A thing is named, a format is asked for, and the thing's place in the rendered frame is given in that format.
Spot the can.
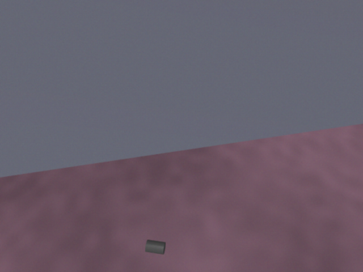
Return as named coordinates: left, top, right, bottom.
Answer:
left=145, top=240, right=166, bottom=254

